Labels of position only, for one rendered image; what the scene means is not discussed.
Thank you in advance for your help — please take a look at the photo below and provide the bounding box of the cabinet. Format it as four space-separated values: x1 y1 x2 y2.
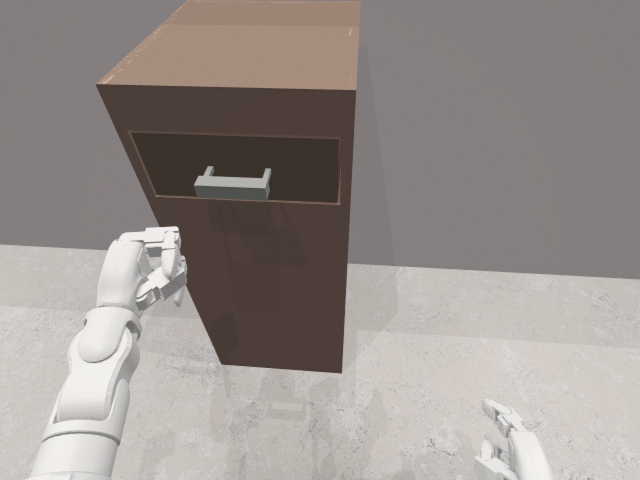
96 0 361 374

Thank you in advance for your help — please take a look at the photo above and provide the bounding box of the drawer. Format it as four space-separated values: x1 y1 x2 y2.
131 130 342 203

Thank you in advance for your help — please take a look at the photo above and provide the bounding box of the handle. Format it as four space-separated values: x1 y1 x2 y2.
194 166 272 201

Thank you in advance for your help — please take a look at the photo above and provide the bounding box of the robot left hand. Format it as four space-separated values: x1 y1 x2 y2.
96 226 187 319

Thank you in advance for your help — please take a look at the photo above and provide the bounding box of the robot right hand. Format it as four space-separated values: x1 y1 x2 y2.
475 398 555 480

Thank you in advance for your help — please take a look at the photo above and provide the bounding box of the robot left forearm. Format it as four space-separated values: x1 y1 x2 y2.
25 306 142 480

